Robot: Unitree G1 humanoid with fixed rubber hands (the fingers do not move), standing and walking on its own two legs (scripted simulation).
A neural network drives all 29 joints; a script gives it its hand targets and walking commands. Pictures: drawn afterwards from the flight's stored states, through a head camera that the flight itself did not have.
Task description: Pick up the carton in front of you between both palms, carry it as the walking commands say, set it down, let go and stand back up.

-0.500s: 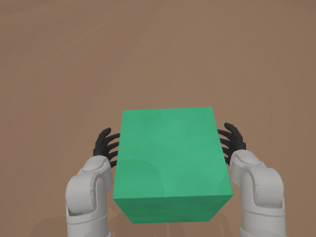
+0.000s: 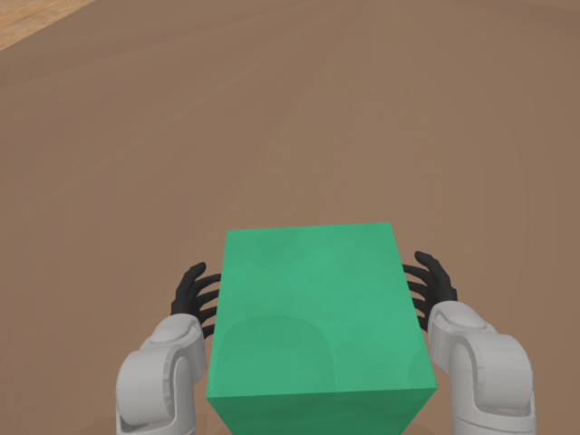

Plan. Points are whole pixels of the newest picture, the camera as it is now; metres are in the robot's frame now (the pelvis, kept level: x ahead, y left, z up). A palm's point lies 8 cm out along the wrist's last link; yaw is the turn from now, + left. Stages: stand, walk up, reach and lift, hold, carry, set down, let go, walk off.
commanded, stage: carry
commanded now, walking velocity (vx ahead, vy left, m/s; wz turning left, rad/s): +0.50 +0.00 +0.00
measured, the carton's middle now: (313, 342) +0.24 +0.01 +0.01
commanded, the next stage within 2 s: none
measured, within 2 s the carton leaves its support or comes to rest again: neither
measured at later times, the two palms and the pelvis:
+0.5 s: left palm (213, 163) +0.57 +0.19 +0.07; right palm (371, 161) +0.55 -0.11 +0.07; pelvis +0.33 +0.05 +0.00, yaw -4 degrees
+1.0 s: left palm (254, 81) +0.90 +0.13 +0.08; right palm (372, 75) +0.91 -0.17 +0.07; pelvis +0.67 -0.02 -0.01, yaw +0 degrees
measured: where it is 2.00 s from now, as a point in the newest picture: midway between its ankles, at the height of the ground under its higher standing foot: (310, 213)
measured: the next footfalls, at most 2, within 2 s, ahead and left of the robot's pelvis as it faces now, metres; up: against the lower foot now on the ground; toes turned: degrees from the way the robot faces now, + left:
left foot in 0.34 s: +0.42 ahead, +0.14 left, +0.00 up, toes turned +9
right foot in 0.86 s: +0.77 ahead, -0.10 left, +0.00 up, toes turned -13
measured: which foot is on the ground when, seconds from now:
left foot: up 0.00-0.32, down 0.34-0.88, up 0.90-1.00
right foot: down 0.00-0.38, up 0.40-0.84, down 0.86-1.00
